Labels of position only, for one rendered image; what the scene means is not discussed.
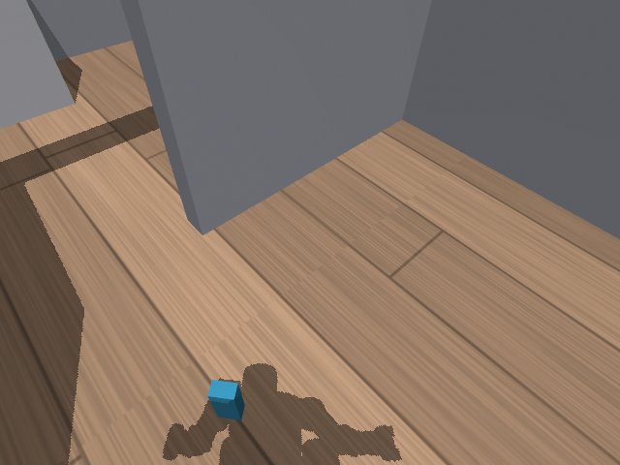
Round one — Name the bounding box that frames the carton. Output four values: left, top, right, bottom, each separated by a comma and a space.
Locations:
207, 380, 245, 420

